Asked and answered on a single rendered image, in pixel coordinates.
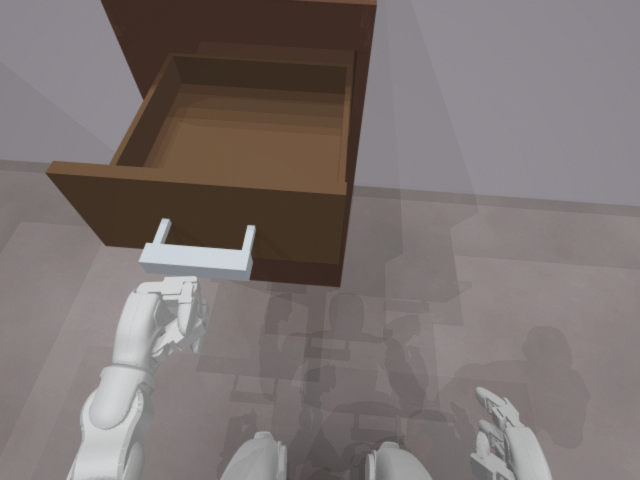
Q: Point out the robot left hand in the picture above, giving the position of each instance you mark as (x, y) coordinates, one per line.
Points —
(145, 316)

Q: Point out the robot left shin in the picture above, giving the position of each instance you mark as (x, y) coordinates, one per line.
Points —
(263, 435)

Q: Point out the handle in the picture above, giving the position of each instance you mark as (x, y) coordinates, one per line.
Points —
(204, 262)

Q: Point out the left robot forearm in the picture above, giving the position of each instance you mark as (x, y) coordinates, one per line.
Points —
(114, 421)

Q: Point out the robot right thigh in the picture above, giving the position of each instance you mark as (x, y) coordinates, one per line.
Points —
(394, 464)

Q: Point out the drawer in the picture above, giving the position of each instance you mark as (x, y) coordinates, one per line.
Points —
(220, 143)

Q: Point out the cabinet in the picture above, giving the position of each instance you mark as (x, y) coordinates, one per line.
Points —
(328, 31)

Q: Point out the robot right hand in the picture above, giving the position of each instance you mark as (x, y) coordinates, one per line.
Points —
(518, 452)

